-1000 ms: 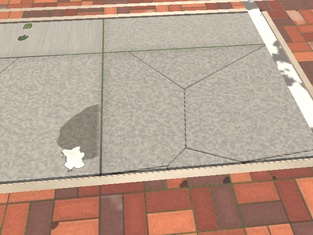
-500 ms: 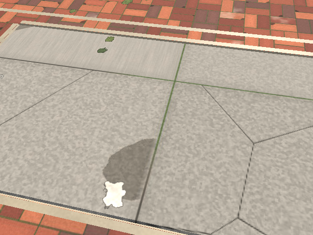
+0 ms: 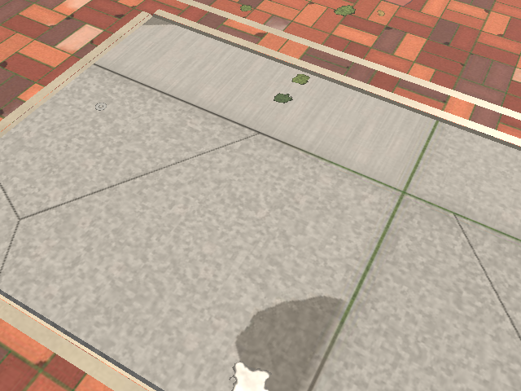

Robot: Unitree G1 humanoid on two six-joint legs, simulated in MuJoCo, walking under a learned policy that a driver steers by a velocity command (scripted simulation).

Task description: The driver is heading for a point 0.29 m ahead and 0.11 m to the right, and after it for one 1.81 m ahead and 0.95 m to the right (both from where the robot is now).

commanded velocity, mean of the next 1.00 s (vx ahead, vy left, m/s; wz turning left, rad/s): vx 0.50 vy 0.00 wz -0.41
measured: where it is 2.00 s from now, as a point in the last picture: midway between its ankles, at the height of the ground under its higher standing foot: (400, 220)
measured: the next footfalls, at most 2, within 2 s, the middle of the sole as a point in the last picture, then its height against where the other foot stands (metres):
right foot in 0.38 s outside the picture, level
left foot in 0.84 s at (270, 300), level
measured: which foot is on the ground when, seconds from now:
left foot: down 0.00-0.40, up 0.42-0.82, down 0.84-1.00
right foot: up 0.00-0.36, down 0.38-0.84, up 0.86-1.00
